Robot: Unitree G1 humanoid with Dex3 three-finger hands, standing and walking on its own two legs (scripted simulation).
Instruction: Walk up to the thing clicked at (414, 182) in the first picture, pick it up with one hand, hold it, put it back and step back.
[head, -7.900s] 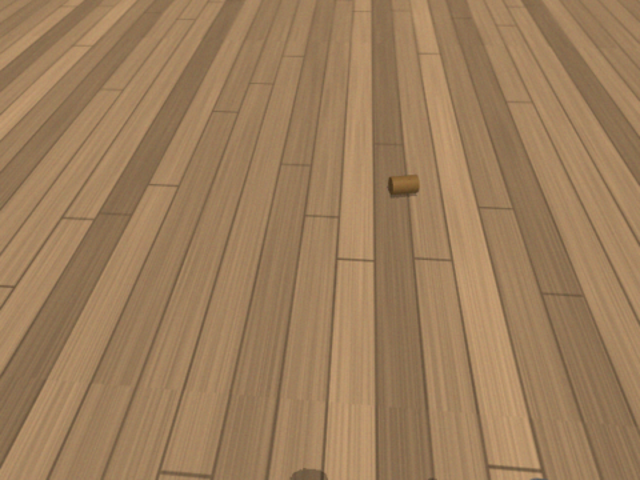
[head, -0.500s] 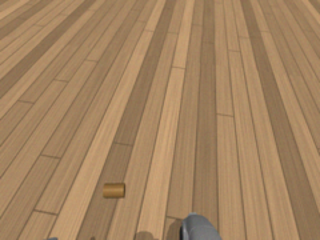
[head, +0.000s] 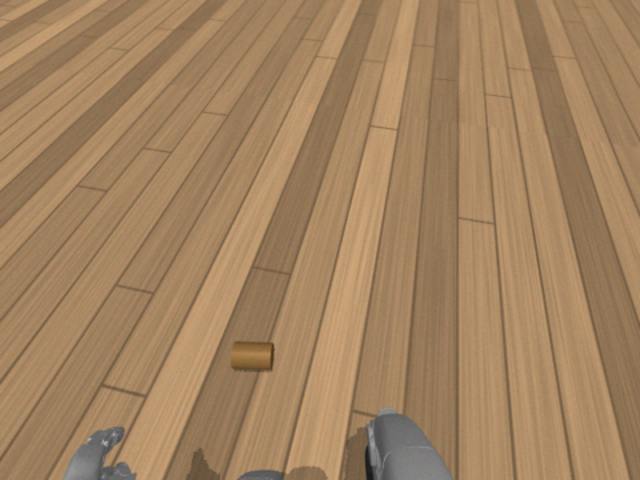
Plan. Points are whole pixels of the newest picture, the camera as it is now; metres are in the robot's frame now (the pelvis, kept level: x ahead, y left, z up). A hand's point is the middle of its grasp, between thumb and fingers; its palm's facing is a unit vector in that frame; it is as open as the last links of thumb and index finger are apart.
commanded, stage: walk up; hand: left
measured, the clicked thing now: (253, 355) +0.54 +0.21 -0.70
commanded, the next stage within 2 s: stand in 1.40 s
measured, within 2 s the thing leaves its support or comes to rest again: neither
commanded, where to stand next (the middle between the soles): +0.15 -0.01 m, yaw -3 degrees
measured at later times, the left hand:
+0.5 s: hand out of the picture +0.05 +0.23 -0.13, palm faces -0.08 -0.93 -0.36, open 7.3 cm
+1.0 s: hand out of the picture +0.05 +0.24 -0.13, palm faces -0.12 -0.94 -0.32, open 7.3 cm
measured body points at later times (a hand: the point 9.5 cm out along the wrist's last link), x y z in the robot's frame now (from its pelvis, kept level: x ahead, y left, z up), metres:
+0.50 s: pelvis -0.06 -0.01 +0.02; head -0.05 -0.02 +0.47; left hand +0.05 +0.28 -0.10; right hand +0.03 -0.32 -0.11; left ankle -0.02 +0.12 -0.71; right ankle -0.06 -0.14 -0.71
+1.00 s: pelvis -0.05 +0.00 +0.04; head -0.03 +0.01 +0.49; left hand +0.06 +0.29 -0.10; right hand -0.02 -0.32 -0.09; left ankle -0.02 +0.12 -0.71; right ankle -0.06 -0.14 -0.71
